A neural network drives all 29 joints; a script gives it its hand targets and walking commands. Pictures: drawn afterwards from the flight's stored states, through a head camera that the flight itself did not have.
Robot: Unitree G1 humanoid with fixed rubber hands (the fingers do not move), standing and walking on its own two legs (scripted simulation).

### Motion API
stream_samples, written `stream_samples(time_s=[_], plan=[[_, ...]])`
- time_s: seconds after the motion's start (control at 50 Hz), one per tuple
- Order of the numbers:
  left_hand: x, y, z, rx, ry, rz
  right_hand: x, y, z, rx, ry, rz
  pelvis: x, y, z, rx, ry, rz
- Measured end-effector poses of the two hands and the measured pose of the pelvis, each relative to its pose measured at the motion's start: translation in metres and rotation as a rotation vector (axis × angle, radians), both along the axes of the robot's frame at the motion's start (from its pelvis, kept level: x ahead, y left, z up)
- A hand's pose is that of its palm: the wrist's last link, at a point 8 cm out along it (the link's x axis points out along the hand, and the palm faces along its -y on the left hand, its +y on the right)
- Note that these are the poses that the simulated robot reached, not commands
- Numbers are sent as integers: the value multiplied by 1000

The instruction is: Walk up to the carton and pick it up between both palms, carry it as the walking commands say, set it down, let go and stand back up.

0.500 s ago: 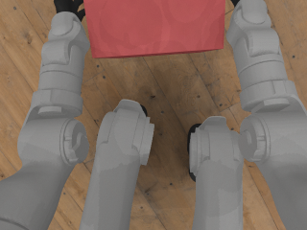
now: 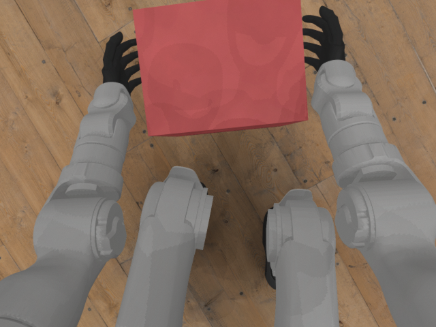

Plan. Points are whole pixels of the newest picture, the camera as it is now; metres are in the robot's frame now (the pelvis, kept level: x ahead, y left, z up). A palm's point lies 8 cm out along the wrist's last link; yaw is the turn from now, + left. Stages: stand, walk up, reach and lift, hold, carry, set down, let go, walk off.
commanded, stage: set down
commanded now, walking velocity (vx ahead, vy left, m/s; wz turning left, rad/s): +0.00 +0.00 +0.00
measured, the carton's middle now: (223, 80) +0.49 +0.08 -0.26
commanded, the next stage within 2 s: none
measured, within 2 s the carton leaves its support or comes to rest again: neither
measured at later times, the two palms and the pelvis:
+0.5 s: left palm (117, 84) +0.44 +0.25 -0.17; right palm (330, 61) +0.52 -0.09 -0.16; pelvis -0.01 -0.01 +0.00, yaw +1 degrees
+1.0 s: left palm (120, 83) +0.44 +0.25 -0.18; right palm (327, 61) +0.53 -0.09 -0.17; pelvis -0.01 +0.00 +0.00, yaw +1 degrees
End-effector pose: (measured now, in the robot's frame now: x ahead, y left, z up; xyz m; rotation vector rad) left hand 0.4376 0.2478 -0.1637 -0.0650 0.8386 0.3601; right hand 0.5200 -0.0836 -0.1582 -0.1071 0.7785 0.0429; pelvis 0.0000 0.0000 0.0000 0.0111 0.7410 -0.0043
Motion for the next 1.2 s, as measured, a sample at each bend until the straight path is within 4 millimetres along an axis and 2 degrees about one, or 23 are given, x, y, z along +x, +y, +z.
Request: stream_samples(time_s=[0.38, 0.9, 1.04, 1.12, 1.2], plan=[[0, 1, -1, 2, -8, -24, 3, -2, 0, -6, -9, 50, -7, -9, -1, 14, -29, -2], [3, 4, -8, 0, -42, -38, 5, -2, -8, 14, -30, 56, -13, -3, -4, 5, -60, 4], [2, 4, -20, 23, -15, -48, 5, -3, -23, 13, -28, 65, -10, -3, 1, 3, -43, 7], [-6, 3, -36, 13, 36, -44, -8, -8, -44, -5, 24, 65, -4, -2, 3, -2, -17, 6], [-14, 15, -43, 32, 40, -18, -19, -17, -59, -30, 70, 88, 4, -2, 5, -2, 7, 2]])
